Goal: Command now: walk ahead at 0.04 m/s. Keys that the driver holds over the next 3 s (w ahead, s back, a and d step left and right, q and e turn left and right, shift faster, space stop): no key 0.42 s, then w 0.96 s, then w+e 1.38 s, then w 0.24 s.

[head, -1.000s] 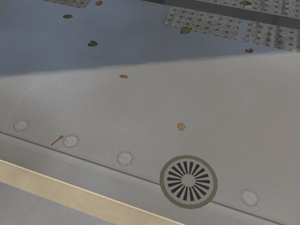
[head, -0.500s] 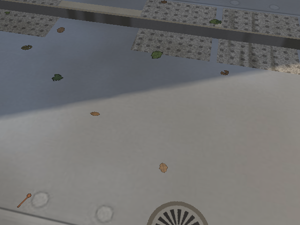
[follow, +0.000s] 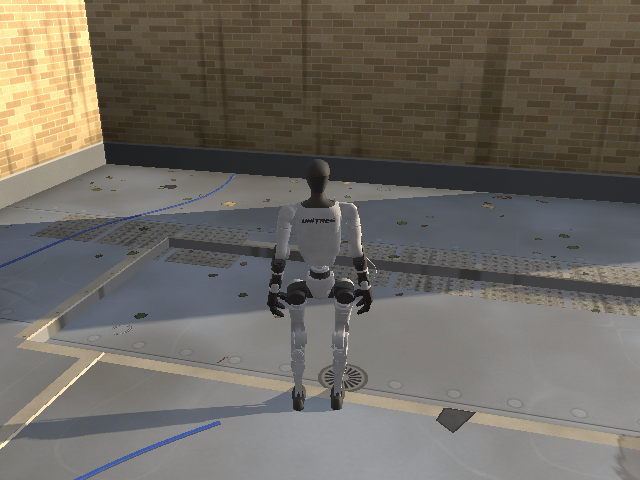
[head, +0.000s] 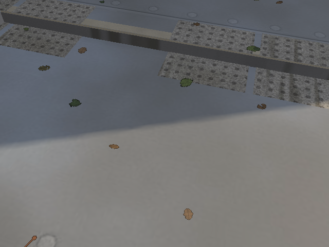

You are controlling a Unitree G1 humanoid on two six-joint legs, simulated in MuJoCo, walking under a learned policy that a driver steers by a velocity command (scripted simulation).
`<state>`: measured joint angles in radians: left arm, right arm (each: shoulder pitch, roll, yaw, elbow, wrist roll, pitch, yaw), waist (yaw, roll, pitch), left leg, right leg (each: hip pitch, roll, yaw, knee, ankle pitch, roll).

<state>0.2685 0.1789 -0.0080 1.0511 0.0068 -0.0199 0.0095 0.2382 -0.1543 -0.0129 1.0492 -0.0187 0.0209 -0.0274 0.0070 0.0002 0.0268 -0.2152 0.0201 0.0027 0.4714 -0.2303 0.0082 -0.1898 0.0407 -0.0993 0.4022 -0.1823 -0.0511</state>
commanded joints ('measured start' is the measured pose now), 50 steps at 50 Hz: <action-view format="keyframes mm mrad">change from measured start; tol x8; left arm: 1 101 50 6 17 -4 30 12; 21 87 30 -1 107 5 16 14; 30 265 -27 6 109 41 3 -9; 32 402 85 34 134 30 -15 12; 36 242 97 53 59 8 -37 10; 50 329 117 73 54 28 -118 28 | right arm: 1 3 -96 -5 -19 13 -25 3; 25 96 -151 -29 28 8 -16 5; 32 -80 -56 -34 -59 22 -13 22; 38 -68 -105 -47 -60 -13 -52 59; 50 -370 -152 -65 -200 -14 -81 64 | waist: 1 27 149 59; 16 -8 9 26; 27 22 141 55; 30 99 47 122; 33 87 -266 180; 38 4 -50 101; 50 70 -93 150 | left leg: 1 -151 145 -162 -236 71 66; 21 -52 76 -106 -248 1 59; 25 -127 69 -155 -301 -489 108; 27 -230 157 -232 -359 -540 167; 30 -279 136 -175 -244 -471 154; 32 -426 -49 15 173 -330 89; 34 -455 -11 0 366 -159 72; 42 -461 30 27 382 162 8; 46 -591 76 -21 368 237 -5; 50 -680 123 -83 203 317 -13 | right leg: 1 121 -69 105 -70 -4 18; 22 58 -100 124 -121 -28 33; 25 -10 -8 39 22 -297 15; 28 51 -23 13 336 -179 0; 31 120 -88 140 -88 -325 -50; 32 193 -270 458 -291 -552 -100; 33 82 -392 677 -413 -706 -168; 34 12 -405 670 -434 -656 -197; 39 174 -266 351 -374 -186 -134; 50 380 -292 242 -242 111 -153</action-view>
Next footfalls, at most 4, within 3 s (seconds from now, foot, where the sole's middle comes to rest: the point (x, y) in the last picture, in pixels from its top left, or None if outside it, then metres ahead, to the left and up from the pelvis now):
1.20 left None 0.44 0.21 -0.88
1.72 right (152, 214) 0.72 0.07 -0.88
2.24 left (138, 153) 1.07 0.16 -0.88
2.76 right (199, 142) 1.16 -0.18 -0.88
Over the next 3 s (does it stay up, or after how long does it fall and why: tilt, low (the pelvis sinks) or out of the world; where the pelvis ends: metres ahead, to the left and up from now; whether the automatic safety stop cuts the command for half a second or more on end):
stays up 1.17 -0.13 -0.10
